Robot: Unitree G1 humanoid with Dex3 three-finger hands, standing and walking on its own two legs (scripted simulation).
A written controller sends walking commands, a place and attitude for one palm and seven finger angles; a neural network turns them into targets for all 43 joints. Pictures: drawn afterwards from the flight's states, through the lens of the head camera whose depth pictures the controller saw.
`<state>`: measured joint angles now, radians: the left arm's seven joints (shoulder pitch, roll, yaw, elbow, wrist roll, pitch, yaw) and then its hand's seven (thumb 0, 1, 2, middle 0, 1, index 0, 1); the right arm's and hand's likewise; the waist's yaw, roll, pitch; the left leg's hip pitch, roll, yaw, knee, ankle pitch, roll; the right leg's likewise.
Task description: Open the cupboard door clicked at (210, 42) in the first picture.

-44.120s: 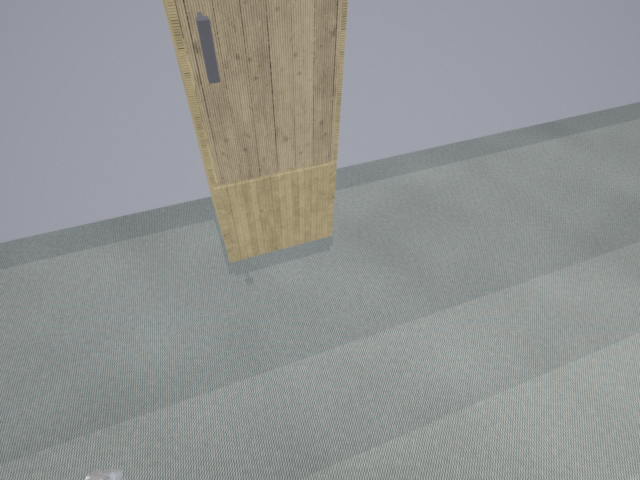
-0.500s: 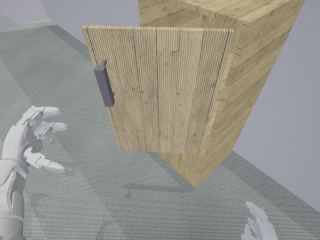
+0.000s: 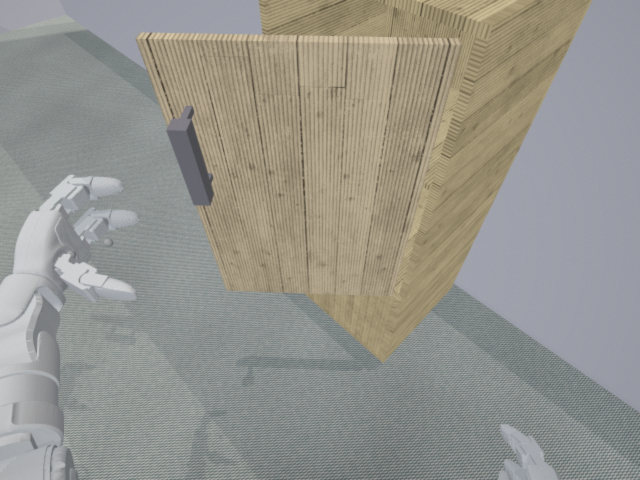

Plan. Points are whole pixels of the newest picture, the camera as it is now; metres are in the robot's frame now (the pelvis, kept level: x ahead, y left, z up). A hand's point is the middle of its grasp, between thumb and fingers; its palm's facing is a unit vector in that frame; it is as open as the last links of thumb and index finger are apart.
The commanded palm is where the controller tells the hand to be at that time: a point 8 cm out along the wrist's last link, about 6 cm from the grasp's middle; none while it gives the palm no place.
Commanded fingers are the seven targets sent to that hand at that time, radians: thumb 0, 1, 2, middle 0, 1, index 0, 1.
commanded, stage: move the hooked fingers beside the handle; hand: left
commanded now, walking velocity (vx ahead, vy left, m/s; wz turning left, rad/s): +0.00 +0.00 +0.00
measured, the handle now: (196, 156) +0.54 +0.22 +0.10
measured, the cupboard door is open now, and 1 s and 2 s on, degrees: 42 42 42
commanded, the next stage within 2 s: slide the fingers in behind the handle in 1.92 s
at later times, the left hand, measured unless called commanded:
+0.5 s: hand (128, 203) +0.42 +0.28 +0.11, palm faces +0.02 -1.00 +0.00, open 14.0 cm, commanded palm +0.39 +0.33 +0.11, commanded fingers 0.00 -0.50 0.30 -0.30 -1.20 -0.30 -1.20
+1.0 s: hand (142, 177) +0.47 +0.28 +0.11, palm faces +0.00 -1.00 -0.01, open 14.0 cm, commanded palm +0.46 +0.33 +0.10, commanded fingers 0.00 -0.50 0.30 -0.30 -1.20 -0.30 -1.20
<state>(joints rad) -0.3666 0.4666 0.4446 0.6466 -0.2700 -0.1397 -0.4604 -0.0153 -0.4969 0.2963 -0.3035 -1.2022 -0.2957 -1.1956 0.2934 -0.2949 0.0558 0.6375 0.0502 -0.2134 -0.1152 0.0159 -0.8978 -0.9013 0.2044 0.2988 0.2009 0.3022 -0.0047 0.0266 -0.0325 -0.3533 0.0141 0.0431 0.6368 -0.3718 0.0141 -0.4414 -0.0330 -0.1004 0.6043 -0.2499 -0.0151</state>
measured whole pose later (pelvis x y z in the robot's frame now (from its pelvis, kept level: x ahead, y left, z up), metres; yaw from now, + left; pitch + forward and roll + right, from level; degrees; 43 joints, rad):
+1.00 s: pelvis +0.01 +0.01 -0.01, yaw -1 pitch +14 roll -2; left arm -0.85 0.66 0.47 1.17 -0.15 -0.27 -0.48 -0.02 -0.50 0.30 -0.30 -1.20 -0.29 -1.20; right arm 0.39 -0.30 0.05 0.63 0.03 -0.01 -0.08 0.01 -0.90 -0.90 0.20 0.30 0.20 0.30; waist -0.11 0.00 -0.06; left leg -0.58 0.02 0.05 0.75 -0.42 0.03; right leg -0.65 -0.03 -0.09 0.66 -0.26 0.00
